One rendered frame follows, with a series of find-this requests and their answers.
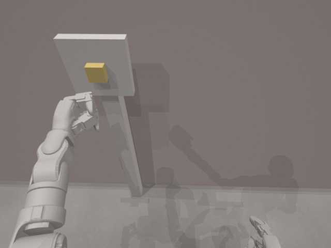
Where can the panel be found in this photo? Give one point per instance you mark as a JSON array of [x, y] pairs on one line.
[[112, 49]]

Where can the robot right hand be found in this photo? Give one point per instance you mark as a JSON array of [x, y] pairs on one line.
[[268, 239]]

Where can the robot left upper arm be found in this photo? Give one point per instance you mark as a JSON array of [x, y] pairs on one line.
[[53, 240]]

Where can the robot left hand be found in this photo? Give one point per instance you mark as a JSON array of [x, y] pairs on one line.
[[67, 117]]

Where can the button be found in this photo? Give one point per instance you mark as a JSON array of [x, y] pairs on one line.
[[96, 72]]

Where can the left robot forearm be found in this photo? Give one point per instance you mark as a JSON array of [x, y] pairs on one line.
[[44, 206]]

